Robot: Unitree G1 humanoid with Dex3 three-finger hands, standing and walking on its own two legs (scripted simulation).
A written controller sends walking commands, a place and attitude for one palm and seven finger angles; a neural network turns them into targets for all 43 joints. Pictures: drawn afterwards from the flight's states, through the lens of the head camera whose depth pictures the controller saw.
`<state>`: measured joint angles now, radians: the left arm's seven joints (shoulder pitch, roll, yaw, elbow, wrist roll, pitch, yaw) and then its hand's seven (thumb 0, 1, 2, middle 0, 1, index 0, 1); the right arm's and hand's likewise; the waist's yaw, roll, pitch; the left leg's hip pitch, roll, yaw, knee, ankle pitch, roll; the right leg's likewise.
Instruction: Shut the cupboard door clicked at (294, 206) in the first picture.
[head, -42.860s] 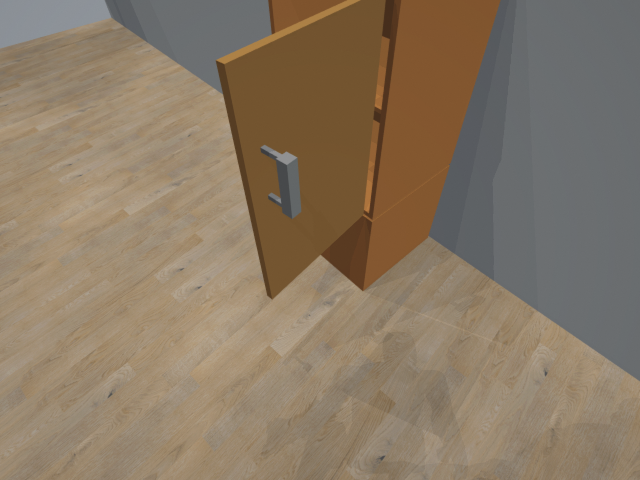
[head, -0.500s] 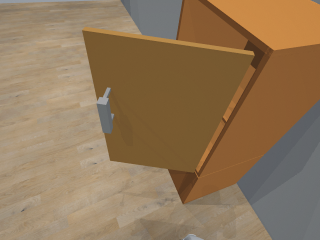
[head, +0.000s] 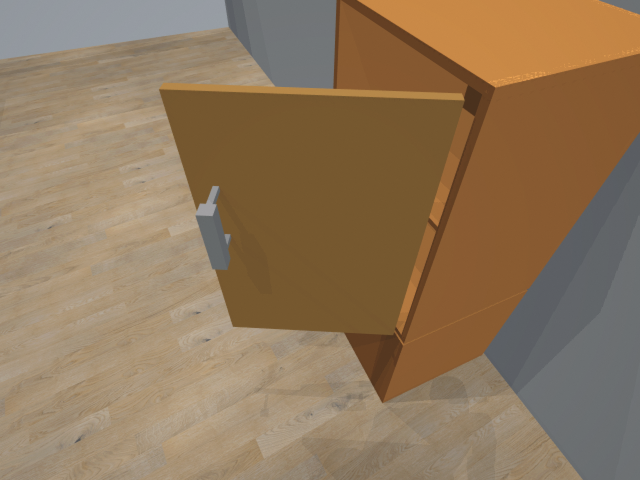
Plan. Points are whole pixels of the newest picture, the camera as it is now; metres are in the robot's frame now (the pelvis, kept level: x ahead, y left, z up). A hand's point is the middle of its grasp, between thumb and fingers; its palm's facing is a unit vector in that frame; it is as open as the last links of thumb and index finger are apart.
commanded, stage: come to a stop and stand still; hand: left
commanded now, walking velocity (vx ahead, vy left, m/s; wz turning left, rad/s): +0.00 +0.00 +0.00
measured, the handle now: (217, 228) +0.48 +0.19 +0.03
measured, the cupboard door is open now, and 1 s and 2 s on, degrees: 63 63 63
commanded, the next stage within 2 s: look again from close up in 0.28 s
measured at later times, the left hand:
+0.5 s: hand out of the picture -0.04 +0.15 -0.18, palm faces +0.02 -0.98 -0.18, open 7.4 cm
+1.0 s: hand out of the picture +0.04 +0.19 -0.18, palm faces -0.01 -0.98 -0.21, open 7.4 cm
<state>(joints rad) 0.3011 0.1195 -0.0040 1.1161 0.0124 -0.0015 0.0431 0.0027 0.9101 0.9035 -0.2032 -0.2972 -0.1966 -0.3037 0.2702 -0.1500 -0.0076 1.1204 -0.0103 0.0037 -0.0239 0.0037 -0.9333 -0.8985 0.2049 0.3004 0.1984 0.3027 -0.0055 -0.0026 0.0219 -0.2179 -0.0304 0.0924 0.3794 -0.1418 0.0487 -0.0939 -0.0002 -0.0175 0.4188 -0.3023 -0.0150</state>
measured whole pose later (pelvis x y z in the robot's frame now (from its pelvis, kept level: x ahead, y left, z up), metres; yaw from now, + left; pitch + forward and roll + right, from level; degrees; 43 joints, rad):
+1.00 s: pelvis +0.02 +0.01 -0.01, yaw -1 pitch +0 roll +0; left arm 0.29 0.18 -0.02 1.05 0.02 -0.02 0.05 0.00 0.91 0.90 -0.20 -0.30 -0.20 -0.30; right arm 0.23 -0.17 0.02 1.07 -0.01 -0.02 -0.02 0.00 -0.92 -0.90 0.20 0.30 0.20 0.30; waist 0.00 -0.02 0.01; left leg -0.26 -0.02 0.11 0.50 -0.24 0.06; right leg -0.11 0.01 0.00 0.46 -0.36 -0.01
